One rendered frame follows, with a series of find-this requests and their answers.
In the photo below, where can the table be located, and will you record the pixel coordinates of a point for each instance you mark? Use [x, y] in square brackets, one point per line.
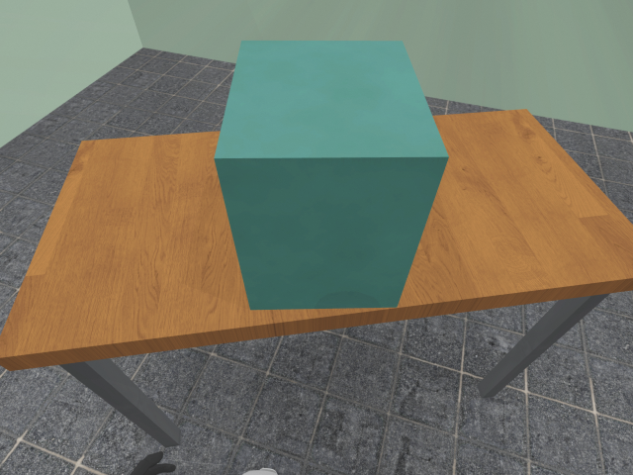
[138, 256]

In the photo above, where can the carton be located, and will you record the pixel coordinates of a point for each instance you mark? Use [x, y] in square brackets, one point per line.
[329, 161]

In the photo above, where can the robot left hand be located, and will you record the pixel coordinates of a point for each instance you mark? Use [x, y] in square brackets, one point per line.
[149, 466]

